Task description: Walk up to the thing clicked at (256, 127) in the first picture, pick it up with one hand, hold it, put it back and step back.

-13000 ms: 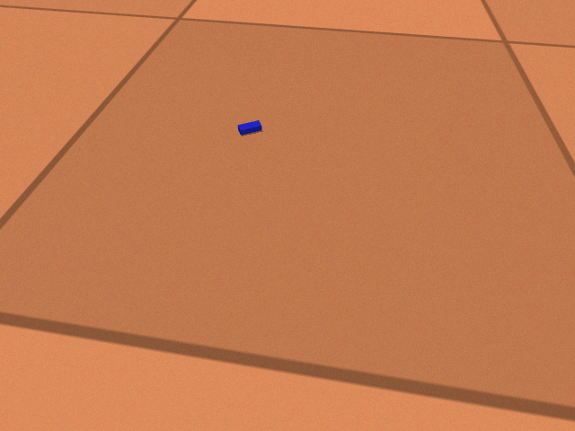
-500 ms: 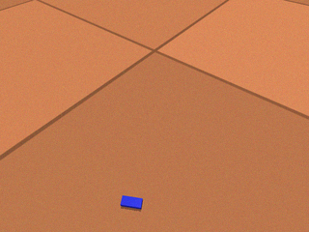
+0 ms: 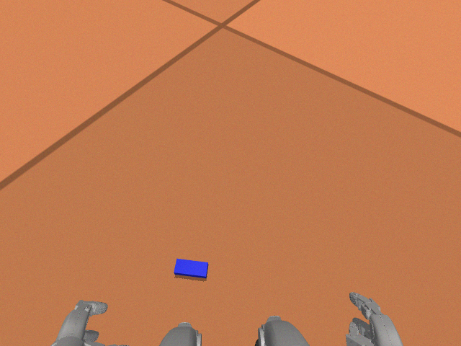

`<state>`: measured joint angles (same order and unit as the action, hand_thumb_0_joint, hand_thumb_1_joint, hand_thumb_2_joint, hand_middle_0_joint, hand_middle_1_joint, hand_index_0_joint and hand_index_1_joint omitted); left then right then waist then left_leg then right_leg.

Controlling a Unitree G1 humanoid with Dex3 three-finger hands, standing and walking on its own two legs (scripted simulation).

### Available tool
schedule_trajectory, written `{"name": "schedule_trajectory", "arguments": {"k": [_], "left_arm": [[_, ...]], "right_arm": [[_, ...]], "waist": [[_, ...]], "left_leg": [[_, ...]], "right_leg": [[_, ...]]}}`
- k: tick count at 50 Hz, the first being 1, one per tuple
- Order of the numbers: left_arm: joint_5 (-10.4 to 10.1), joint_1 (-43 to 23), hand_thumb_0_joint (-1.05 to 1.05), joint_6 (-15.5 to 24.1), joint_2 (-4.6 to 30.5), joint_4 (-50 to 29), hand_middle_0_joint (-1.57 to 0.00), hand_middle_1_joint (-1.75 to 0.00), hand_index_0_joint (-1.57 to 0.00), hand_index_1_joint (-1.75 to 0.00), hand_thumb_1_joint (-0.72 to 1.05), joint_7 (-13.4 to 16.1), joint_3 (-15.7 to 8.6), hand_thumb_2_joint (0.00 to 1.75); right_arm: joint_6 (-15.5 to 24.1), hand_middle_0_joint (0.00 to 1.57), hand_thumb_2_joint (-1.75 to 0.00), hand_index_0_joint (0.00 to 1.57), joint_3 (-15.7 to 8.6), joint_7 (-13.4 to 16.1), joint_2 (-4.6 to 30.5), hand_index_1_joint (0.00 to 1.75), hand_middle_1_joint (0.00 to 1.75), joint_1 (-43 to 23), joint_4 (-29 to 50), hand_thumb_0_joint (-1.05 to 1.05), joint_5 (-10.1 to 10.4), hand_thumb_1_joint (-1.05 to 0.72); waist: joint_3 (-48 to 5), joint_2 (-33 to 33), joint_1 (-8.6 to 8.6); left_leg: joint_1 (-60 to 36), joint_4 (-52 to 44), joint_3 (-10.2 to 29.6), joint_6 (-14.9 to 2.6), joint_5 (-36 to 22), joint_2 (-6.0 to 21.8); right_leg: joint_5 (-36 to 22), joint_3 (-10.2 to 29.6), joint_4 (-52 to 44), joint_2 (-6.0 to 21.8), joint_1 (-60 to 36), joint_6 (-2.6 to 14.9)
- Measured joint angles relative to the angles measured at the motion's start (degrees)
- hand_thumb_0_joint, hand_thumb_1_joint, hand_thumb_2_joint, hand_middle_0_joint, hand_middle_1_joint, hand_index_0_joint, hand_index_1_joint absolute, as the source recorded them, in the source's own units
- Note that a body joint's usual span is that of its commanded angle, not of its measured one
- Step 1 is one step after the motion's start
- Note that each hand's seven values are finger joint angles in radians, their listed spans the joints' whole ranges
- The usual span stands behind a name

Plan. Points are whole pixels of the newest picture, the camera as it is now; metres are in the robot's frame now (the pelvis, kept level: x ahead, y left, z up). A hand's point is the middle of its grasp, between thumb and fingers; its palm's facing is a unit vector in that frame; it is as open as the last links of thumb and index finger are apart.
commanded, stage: rise first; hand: left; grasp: from above
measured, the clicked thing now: (191, 268) +0.40 +0.14 -0.71
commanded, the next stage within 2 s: none
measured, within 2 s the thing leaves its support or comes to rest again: neither
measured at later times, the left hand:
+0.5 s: hand (119, 341) +0.15 +0.25 -0.27, palm faces -0.38 -0.71 -0.59, open 14.2 cm
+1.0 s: hand (150, 293) +0.27 +0.23 -0.45, palm faces -0.51 -0.27 -0.82, open 13.9 cm
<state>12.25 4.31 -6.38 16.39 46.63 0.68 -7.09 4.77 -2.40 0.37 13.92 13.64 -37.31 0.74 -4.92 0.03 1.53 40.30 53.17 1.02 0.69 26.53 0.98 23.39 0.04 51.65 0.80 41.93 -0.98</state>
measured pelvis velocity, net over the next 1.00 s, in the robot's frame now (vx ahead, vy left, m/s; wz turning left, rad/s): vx -0.10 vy -0.01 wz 0.00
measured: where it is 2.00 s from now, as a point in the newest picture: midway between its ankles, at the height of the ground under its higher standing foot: outside the picture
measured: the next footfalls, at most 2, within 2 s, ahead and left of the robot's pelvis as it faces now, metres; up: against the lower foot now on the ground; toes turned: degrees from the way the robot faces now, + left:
none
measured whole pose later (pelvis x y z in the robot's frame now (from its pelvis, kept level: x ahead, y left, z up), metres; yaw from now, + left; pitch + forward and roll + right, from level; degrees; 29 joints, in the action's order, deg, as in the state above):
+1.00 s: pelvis -0.10 -0.01 -0.30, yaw +0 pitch +33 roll -2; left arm 52.6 -31.2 9.6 26.9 57.9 11.7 -0.7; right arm 6.6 -3.6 -2.8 15.4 8.2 -41.5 -1.8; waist -8.6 -1.2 5.4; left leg 115.0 121.0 4.3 2.0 39.3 -1.1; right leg 34.6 -0.7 117.9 1.2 116.5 -0.5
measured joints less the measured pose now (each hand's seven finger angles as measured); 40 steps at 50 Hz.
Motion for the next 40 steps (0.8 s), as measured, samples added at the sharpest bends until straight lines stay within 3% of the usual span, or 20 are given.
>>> {"name": "schedule_trajectory", "arguments": {"k": [7,14,18,23,31,35,40], "left_arm": [[4.72,6.21,0.00,1.00,-0.45,-12.35,-0.09,-1.05,-0.07,-1.08,-0.52,0.92,0.43,1.02],[6.26,11.60,0.00,-1.95,-0.50,-22.89,-0.09,-1.06,-0.07,-1.08,-0.57,1.63,1.81,1.03],[8.12,11.72,0.00,-2.33,0.27,-24.45,-0.10,-1.05,-0.08,-1.08,-0.58,1.84,3.13,1.02],[13.09,6.18,0.00,0.84,2.50,-19.82,-0.10,-1.04,-0.09,-1.06,-0.57,2.63,3.87,1.00],[23.17,-5.20,0.00,8.60,5.18,-13.79,-0.12,-1.01,-0.11,-1.02,-0.54,6.35,5.54,0.98],[28.02,-12.69,0.00,9.82,6.00,-9.78,-0.11,-1.01,-0.10,-1.02,-0.53,8.89,5.76,0.98],[32.45,-22.67,0.00,10.86,6.90,-2.60,-0.10,-1.02,-0.10,-1.02,-0.52,10.40,5.99,0.99]], "right_arm": [[1.56,0.20,-0.89,0.21,-0.62,0.10,0.00,0.30,0.30,-2.53,3.01,0.01,-0.68,-0.87],[2.15,0.20,-0.89,0.20,-0.24,-0.15,-0.57,0.30,0.30,-4.55,5.80,0.01,-0.55,-0.88],[3.07,0.20,-0.90,0.21,0.32,-0.28,-0.48,0.30,0.30,-5.51,6.80,0.01,-0.42,-0.89],[4.93,0.20,-0.90,0.21,0.51,-0.80,0.31,0.30,0.30,-7.23,7.27,0.01,-0.55,-0.90],[5.81,0.20,-0.90,0.21,-0.45,-1.68,2.31,0.30,0.30,-10.03,4.43,0.01,-0.58,-0.90],[5.12,0.20,-0.90,0.21,-1.02,-1.84,2.75,0.30,0.30,-10.82,2.31,0.01,-0.64,-0.90],[4.00,0.20,-0.90,0.20,-1.21,-2.30,2.50,0.30,0.30,-9.87,-0.56,0.01,-1.23,-0.89]], "waist": [[-1.19,0.97,-0.38],[-3.06,0.37,-0.32],[-4.23,-0.20,-0.24],[-5.54,-0.11,0.16],[-6.67,-0.12,1.02],[-5.72,-0.65,1.22],[-4.55,-0.99,1.26]], "left_leg": [[10.91,11.92,0.39,-0.03,5.11,-0.22],[19.22,19.53,1.14,-0.05,7.91,-0.42],[24.21,23.84,1.68,0.01,9.15,-0.68],[33.60,31.77,1.94,0.22,11.10,-1.08],[50.67,46.76,1.98,0.79,14.12,-1.55],[58.00,53.01,2.08,1.13,14.36,-1.73],[65.43,58.95,2.32,1.43,13.70,-1.71]], "right_leg": [[4.91,-0.11,11.60,0.16,10.76,-0.21],[7.64,-0.66,18.77,0.31,18.70,-0.21],[8.96,-1.07,22.95,0.52,23.47,-0.15],[11.04,-1.06,31.11,0.82,32.95,-0.05],[13.88,-0.51,46.36,0.96,50.46,0.16],[13.97,-0.32,52.65,0.91,58.00,0.40],[12.93,-0.27,58.45,0.60,65.69,0.65]]}}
